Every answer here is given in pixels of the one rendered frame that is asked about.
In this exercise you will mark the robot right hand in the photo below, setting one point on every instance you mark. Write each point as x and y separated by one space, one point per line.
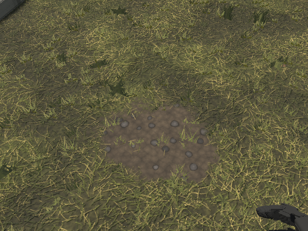
287 214

